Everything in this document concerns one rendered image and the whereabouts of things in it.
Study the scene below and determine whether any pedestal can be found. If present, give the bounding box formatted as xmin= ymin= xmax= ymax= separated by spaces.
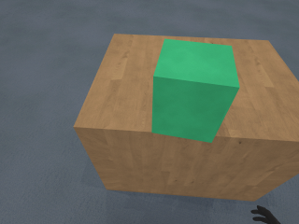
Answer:
xmin=73 ymin=34 xmax=299 ymax=202

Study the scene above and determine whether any carton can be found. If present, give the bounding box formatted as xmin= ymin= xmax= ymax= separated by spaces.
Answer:
xmin=151 ymin=38 xmax=240 ymax=143

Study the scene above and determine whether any robot right hand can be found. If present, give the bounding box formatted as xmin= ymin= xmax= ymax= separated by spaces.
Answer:
xmin=250 ymin=205 xmax=280 ymax=224

